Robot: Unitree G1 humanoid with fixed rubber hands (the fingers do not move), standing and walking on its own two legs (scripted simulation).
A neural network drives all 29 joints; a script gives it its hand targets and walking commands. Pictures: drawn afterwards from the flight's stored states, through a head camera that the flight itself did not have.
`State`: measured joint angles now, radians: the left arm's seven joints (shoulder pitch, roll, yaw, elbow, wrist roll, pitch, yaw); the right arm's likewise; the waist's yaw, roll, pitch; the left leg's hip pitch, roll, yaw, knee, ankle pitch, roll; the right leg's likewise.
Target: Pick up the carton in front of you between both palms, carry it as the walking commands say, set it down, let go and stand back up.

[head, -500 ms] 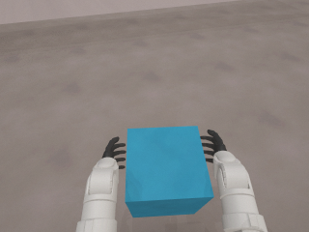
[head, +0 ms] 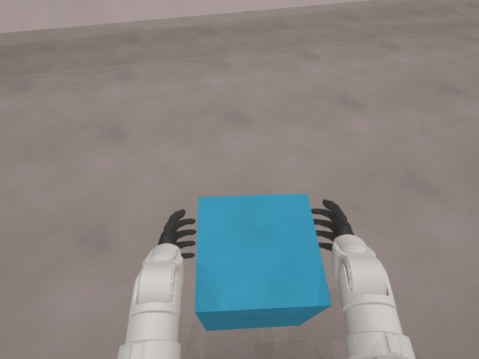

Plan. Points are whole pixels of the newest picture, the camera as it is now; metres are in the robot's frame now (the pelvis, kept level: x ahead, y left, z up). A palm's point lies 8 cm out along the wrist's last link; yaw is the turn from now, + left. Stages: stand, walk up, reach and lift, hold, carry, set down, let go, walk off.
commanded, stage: hold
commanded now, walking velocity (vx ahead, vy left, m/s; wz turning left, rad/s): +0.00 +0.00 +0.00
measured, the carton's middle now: (253, 267) +0.30 +0.00 -0.09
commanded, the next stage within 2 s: set down in 0.80 s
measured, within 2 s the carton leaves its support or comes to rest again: neither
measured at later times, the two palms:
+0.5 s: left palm (161, 259) +0.25 +0.15 +0.04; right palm (344, 251) +0.26 -0.15 +0.05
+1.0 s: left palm (168, 242) +0.29 +0.15 +0.03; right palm (338, 234) +0.29 -0.15 +0.04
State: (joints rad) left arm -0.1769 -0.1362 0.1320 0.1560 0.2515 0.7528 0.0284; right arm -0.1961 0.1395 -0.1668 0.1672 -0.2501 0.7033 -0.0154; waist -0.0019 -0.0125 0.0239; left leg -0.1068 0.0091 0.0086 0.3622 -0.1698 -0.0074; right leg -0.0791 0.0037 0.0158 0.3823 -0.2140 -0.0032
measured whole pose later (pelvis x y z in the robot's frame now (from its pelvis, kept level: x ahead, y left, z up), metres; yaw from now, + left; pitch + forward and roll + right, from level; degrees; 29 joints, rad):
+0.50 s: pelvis -0.03 +0.01 +0.00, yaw -1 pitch -9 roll +0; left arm -0.29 -0.16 0.24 0.30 0.32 0.75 -0.01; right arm -0.32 0.17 -0.28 0.33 -0.32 0.70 0.03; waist 0.00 -0.02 0.01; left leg -0.09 -0.02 -0.03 0.40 -0.16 0.01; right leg -0.07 0.01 0.07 0.42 -0.20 0.01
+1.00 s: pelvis -0.01 +0.01 +0.00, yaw -2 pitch -6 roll +0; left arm -0.32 -0.17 0.27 0.34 0.33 0.72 0.00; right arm -0.35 0.18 -0.31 0.36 -0.33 0.68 0.01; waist 0.01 -0.02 0.02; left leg -0.09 -0.03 -0.04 0.39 -0.19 0.00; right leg -0.07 0.02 0.09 0.41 -0.23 0.00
